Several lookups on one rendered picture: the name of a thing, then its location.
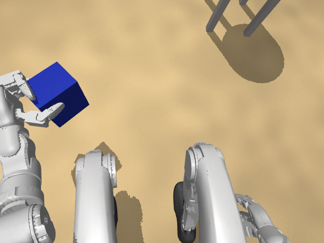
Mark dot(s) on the right robot hand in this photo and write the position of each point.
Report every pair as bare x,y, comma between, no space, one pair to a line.
255,219

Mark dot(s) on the left robot arm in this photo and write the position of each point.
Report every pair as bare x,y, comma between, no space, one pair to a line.
23,215

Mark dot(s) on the right robot arm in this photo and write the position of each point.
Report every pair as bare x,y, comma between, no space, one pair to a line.
271,234

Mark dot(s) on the left robot hand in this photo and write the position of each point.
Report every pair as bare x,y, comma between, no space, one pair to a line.
14,85

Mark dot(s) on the carton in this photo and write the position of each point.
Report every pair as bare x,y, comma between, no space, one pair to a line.
53,85

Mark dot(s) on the right robot foot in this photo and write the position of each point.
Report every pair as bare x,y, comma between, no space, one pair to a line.
178,198

